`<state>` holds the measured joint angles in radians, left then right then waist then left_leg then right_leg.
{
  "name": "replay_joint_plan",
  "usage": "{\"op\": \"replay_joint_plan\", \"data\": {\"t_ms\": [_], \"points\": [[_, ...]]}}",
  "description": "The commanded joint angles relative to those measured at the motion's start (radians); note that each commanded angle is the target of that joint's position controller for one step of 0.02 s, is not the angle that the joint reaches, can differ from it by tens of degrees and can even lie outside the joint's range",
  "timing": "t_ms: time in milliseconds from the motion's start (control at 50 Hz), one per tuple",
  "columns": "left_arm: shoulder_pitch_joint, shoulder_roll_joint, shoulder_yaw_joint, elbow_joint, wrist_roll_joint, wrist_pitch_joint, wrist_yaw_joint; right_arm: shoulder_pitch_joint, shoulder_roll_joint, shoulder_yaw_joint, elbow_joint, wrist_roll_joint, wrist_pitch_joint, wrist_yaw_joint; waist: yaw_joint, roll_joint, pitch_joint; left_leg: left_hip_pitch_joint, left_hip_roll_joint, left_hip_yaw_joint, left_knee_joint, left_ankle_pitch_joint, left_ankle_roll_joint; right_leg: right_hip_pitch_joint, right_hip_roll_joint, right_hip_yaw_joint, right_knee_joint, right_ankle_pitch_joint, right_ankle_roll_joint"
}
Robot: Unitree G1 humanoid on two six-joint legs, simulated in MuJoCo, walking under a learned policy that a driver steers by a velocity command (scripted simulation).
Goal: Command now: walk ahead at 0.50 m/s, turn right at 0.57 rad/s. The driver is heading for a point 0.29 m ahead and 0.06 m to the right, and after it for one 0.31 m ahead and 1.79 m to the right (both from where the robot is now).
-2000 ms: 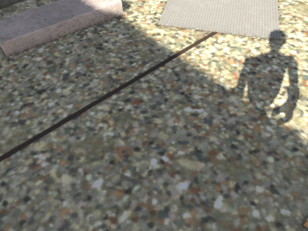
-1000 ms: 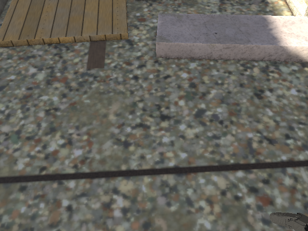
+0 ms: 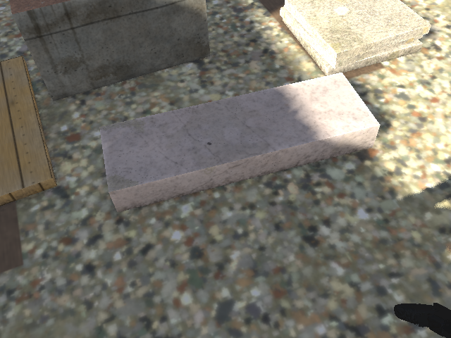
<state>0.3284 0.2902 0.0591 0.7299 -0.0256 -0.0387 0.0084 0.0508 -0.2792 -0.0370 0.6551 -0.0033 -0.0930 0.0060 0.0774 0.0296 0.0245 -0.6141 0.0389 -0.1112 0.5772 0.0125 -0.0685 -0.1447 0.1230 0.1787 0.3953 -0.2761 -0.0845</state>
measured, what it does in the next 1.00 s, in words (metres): walks ahead, turning right: left foot, then right foot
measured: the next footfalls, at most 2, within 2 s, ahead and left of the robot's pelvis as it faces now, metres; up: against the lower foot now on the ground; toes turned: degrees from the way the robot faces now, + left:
left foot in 0.10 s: +0.23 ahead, +0.14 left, +0.00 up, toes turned -8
right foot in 0.56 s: +0.27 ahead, -0.14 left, +0.00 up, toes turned -22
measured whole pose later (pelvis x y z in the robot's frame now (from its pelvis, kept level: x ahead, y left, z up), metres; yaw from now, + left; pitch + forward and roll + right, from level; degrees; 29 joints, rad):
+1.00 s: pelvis +0.24 +0.02 -0.01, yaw -36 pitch +2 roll +0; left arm 0.15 0.33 0.08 0.59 -0.02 0.06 0.02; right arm 0.14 -0.29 -0.06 0.74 -0.02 0.00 0.00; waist 0.01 -0.03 0.03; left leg -0.32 -0.03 -0.04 0.55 -0.25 0.00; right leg -0.44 0.11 0.20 0.63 -0.29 -0.01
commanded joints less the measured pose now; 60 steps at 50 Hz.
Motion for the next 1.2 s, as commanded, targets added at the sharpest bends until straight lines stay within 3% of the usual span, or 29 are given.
{"op": "replay_joint_plan", "data": {"t_ms": [20,80,100,120,140,160,180,200,240,280,400,480,540,560,580,600,620,660,740,880,940,960,980,1000,1020,1040,1080,1120,1200], "points": [[0.034,0.159,0.044,-0.042,-0.004,0.001,0.009,-0.094,-0.103,-0.032,-0.089,0.01,-0.029,0.011,-0.005,-0.129,-0.037,0.133,-0.055,0.023,-0.084,-0.018,0.018,-0.014,-0.235,0.234,-0.035,0.189,-0.119],[-0.005,0.133,0.039,-0.056,0.002,0.006,0.009,0.05,-0.141,-0.058,-0.055,0.008,-0.043,0.006,-0.092,-0.159,-0.084,0.35,-0.047,0.041,-0.166,-0.065,0.082,-0.015,-0.205,0.258,0.104,0.259,-0.073],[-0.025,0.085,0.022,-0.077,0.011,0.002,0.005,0.166,-0.186,-0.073,-0.049,-0.016,-0.048,-0.004,-0.152,-0.111,-0.186,0.57,0.077,-0.056,-0.139,-0.032,0.145,-0.101,-0.148,0.195,0.324,0.254,-0.03],[0.086,0.035,0.006,-0.101,-0.001,-0.003,0.01,0.274,-0.276,-0.096,-0.032,-0.042,-0.036,-0.011,-0.136,0.138,-0.338,0.927,0.317,-0.401,-0.134,0.022,0.309,-0.413,-0.004,0.038,0.658,-0.046,0.055],[0.12,0.093,0.009,-0.106,0.004,-0.006,0.012,0.288,-0.219,-0.086,-0.024,-0.017,-0.023,-0.003,-0.122,0.269,-0.354,0.951,0.417,-0.619,-0.188,0.025,0.361,-0.563,-0.033,0.016,0.828,-0.368,0.086],[0.064,0.17,0.033,-0.098,0.003,0.004,0.012,0.237,-0.145,-0.065,-0.043,-0.007,-0.015,-0.008,-0.132,0.147,-0.236,0.833,0.386,-0.493,-0.184,0.08,0.332,-0.598,-0.082,0.026,0.918,-0.312,0.108],[-0.003,0.183,0.041,-0.111,0.008,0.017,0.014,0.191,-0.112,-0.053,-0.055,-0.011,-0.003,-0.011,-0.127,0.062,-0.165,0.72,0.341,-0.334,-0.178,0.196,0.3,-0.583,-0.111,-0.016,0.936,-0.258,0.125],[-0.037,0.175,0.045,-0.125,0.016,0.028,0.015,0.15,-0.093,-0.045,-0.048,-0.009,0.006,-0.011,-0.107,0.033,-0.107,0.615,0.293,-0.225,-0.188,0.3,0.283,-0.568,-0.135,-0.039,0.9,-0.226,0.136],[-0.022,0.125,0.042,-0.127,0.007,0.052,0.012,0.107,-0.091,-0.041,-0.031,-0.013,0.011,-0.01,-0.067,0.082,-0.057,0.467,0.225,-0.084,-0.242,0.324,0.258,-0.489,-0.17,-0.083,0.813,-0.181,0.143],[-0.038,0.08,0.03,-0.144,0.005,0.065,0.011,0.09,-0.126,-0.053,-0.012,-0.016,0.014,-0.013,-0.062,0.117,-0.052,0.433,0.222,-0.015,-0.289,0.368,0.284,-0.474,-0.173,-0.118,0.73,-0.13,0.158],[-0.133,0.073,0.025,-0.175,0.013,0.065,-0.015,0.059,-0.171,-0.066,0.026,0.003,0.046,-0.031,-0.084,0.083,-0.108,0.47,0.228,0.145,-0.298,0.313,0.271,-0.364,-0.188,-0.161,0.444,0.121,0.139],[-0.203,0.095,0.037,-0.216,0.013,0.072,-0.037,0.083,-0.203,-0.077,0.052,0.025,0.059,-0.022,-0.104,0.089,-0.084,0.522,0.255,0.167,-0.236,0.247,0.245,-0.322,-0.171,-0.198,0.296,0.077,0.099],[-0.138,0.118,0.058,-0.21,0.016,0.073,-0.04,0.083,-0.197,-0.078,0.065,0.047,0.064,-0.02,-0.059,0.066,-0.102,0.52,0.221,0.218,-0.053,0.264,0.179,-0.164,-0.117,-0.236,0.075,0.165,0.038],[-0.06,0.188,0.083,-0.197,0.02,0.07,-0.025,0.14,-0.168,-0.071,0.079,0.032,0.06,-0.016,-0.036,-0.036,-0.15,0.418,0.15,0.265,0.125,0.169,0.112,0.021,-0.148,-0.152,0.014,0.448,-0.012],[-0.02,0.318,0.108,-0.214,0.032,0.069,0.0,0.166,-0.102,-0.044,0.034,-0.03,0.054,-0.009,-0.065,-0.329,-0.209,0.079,0.02,0.302,0.461,-0.489,0.017,0.283,-0.424,0.217,0.076,0.954,-0.17],[-0.024,0.281,0.091,-0.232,0.046,0.056,-0.006,0.132,-0.117,-0.039,0.024,-0.03,0.054,-0.006,-0.023,-0.293,-0.342,-0.032,-0.054,0.108,0.658,-0.725,-0.003,0.297,-0.534,0.397,0.032,0.861,-0.334],[-0.045,0.234,0.077,-0.228,0.039,0.043,-0.015,0.078,-0.164,-0.053,0.025,0.001,0.062,-0.005,-0.006,-0.173,-0.295,-0.049,-0.021,0.047,0.706,-0.67,0.004,0.242,-0.478,0.302,0.014,0.787,-0.296],[-0.127,0.185,0.063,-0.221,0.012,0.038,-0.009,0.064,-0.152,-0.052,0.033,0.001,0.076,-0.023,-0.052,-0.092,-0.19,-0.055,0.012,0.04,0.607,-0.538,0.012,0.116,-0.374,0.185,0.001,0.585,-0.186],[-0.198,0.189,0.062,-0.233,0.029,0.057,0.01,0.095,-0.129,-0.047,0.041,0.001,0.092,-0.029,-0.099,-0.153,-0.171,0.096,-0.031,0.06,0.425,-0.439,-0.014,-0.05,-0.303,0.144,-0.033,0.497,-0.164],[-0.195,0.199,0.07,-0.221,0.022,0.073,0.017,0.065,-0.117,-0.042,0.024,0.007,0.091,-0.014,-0.068,-0.196,-0.161,0.225,-0.072,0.036,0.152,-0.377,0.003,-0.11,-0.276,0.265,-0.036,0.197,-0.135],[-0.219,0.191,0.067,-0.222,0.008,0.083,0.017,0.122,-0.113,-0.051,0.034,0.007,0.079,-0.002,-0.103,-0.201,-0.144,0.345,-0.08,0.059,-0.075,-0.277,0.042,-0.143,-0.24,0.298,0.004,0.149,-0.09],[-0.202,0.174,0.062,-0.217,0.003,0.085,0.02,0.155,-0.135,-0.061,0.042,-0.001,0.078,-0.004,-0.112,-0.174,-0.141,0.433,-0.033,0.039,-0.167,-0.217,0.069,-0.199,-0.201,0.274,0.045,0.081,-0.048],[-0.164,0.119,0.048,-0.216,0.011,0.086,0.019,0.184,-0.209,-0.077,0.036,-0.021,0.083,-0.011,-0.091,0.006,-0.149,0.532,0.181,-0.153,-0.246,-0.206,0.146,-0.325,-0.106,0.16,0.246,-0.15,0.016],[-0.179,0.141,0.058,-0.247,0.005,0.074,0.021,0.149,-0.267,-0.089,0.034,-0.053,0.087,-0.008,-0.073,0.278,-0.067,0.433,0.356,-0.406,-0.332,-0.116,0.303,-0.488,0.03,-0.035,0.47,-0.339,0.068],[-0.149,0.217,0.083,-0.222,0.021,0.067,0.021,0.085,-0.215,-0.075,-0.003,-0.056,0.078,-0.015,-0.063,0.191,-0.056,0.386,0.376,-0.39,-0.329,-0.094,0.341,-0.469,-0.045,0.007,0.671,-0.305,0.099],[-0.121,0.235,0.095,-0.192,0.012,0.073,0.018,0.021,-0.162,-0.061,-0.018,-0.041,0.076,-0.024,-0.035,0.13,-0.044,0.371,0.312,-0.273,-0.308,-0.092,0.297,-0.461,-0.051,-0.004,0.748,-0.237,0.111],[-0.081,0.186,0.087,-0.155,0.015,0.095,0.025,-0.013,-0.125,-0.051,-0.029,-0.009,0.078,-0.036,-0.037,0.098,-0.024,0.409,0.228,-0.132,-0.285,-0.087,0.247,-0.491,-0.064,-0.031,0.849,-0.137,0.149],[-0.109,0.146,0.074,-0.167,0.004,0.099,0.021,0.023,-0.118,-0.045,-0.025,-0.01,0.087,-0.046,-0.063,0.102,-0.019,0.436,0.195,-0.039,-0.287,-0.033,0.255,-0.497,-0.078,-0.081,0.839,-0.096,0.173],[-0.22,0.117,0.051,-0.226,0.003,0.087,0.004,0.169,-0.173,-0.068,0.006,-0.002,0.096,-0.056,-0.159,0.152,-0.056,0.617,0.247,-0.07,-0.355,-0.364,0.268,-0.561,-0.144,-0.14,0.626,-0.084,0.185]]}}
Keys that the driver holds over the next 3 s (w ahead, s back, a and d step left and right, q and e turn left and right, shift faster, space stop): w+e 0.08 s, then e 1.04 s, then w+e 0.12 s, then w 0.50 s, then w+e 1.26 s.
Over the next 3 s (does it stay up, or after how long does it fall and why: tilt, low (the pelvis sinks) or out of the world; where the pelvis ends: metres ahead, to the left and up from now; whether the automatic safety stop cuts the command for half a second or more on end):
stays up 0.63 -0.77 -0.02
